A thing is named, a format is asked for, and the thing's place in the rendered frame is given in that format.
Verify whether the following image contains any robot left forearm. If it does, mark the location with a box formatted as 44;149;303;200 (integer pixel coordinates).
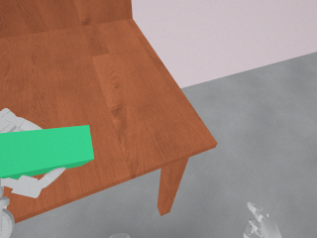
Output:
0;196;15;238

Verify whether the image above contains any sponge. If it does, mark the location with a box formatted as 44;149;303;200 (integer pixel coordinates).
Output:
0;125;94;179

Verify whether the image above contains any right robot hand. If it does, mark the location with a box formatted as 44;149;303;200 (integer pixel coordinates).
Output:
243;201;282;238

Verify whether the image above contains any table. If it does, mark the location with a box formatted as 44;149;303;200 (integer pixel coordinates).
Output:
0;0;218;224

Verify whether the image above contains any left robot hand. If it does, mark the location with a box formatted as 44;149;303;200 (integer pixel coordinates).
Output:
0;108;66;198

